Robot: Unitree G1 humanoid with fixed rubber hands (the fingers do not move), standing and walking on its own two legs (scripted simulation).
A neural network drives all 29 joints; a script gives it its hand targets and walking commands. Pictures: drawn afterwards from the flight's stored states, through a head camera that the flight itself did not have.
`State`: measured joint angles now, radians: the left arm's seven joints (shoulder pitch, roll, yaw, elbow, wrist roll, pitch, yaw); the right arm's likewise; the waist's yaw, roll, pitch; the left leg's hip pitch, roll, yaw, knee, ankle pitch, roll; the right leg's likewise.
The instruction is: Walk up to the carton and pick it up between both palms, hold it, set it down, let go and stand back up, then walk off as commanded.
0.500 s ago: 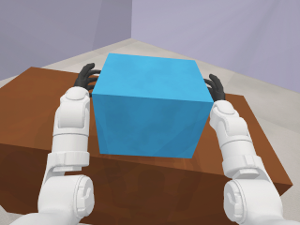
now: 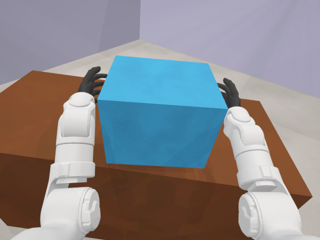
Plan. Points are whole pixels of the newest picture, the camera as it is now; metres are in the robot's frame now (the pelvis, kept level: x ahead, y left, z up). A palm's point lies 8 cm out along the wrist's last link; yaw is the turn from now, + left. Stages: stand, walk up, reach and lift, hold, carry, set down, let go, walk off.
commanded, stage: hold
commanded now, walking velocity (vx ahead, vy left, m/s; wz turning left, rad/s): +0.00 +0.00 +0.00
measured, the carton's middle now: (159, 111) +0.41 +0.03 +0.16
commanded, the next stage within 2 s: none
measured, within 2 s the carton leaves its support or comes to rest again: neither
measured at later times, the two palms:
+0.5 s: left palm (87, 97) +0.36 +0.20 +0.21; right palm (231, 109) +0.38 -0.15 +0.20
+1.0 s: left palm (87, 97) +0.36 +0.20 +0.21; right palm (231, 109) +0.38 -0.15 +0.21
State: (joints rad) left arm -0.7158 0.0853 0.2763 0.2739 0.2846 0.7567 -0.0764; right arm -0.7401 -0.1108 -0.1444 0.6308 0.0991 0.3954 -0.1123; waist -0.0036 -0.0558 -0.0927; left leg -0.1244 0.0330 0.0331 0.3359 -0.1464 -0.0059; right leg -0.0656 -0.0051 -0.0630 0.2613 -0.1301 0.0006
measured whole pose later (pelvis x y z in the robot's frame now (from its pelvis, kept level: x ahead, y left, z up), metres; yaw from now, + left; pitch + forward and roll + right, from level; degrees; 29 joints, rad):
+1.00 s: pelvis +0.00 +0.00 +0.00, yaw +0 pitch -4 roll -1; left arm -0.71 0.09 0.28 0.27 0.28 0.76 -0.08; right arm -0.74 -0.11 -0.14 0.63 0.10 0.40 -0.12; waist -0.01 -0.06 -0.09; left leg -0.12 0.03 0.03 0.33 -0.15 -0.01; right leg -0.06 -0.01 -0.06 0.26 -0.13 0.00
